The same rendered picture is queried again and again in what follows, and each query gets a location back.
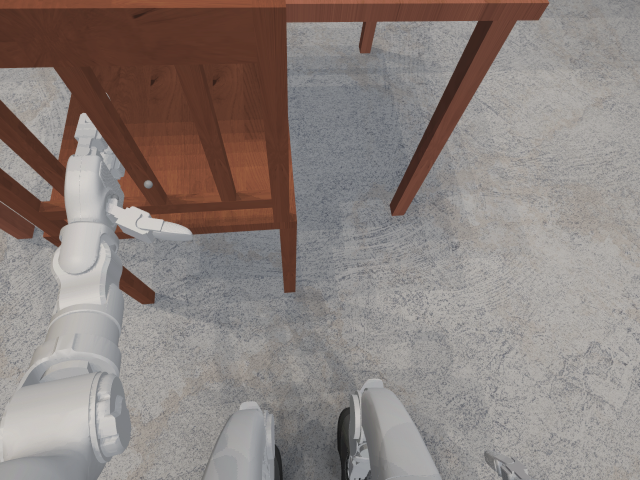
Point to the right robot foot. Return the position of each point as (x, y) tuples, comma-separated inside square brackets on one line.
[(343, 442)]

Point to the robot left upper arm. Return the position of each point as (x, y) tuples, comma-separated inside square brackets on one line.
[(65, 429)]

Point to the robot left forearm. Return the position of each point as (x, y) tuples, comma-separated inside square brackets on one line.
[(85, 327)]

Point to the left robot hand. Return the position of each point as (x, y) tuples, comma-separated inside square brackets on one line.
[(90, 181)]

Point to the right robot hand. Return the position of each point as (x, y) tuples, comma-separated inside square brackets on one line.
[(507, 468)]

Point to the left robot thigh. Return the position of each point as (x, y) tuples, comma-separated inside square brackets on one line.
[(245, 442)]

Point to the chair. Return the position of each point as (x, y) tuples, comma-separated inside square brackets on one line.
[(199, 106)]

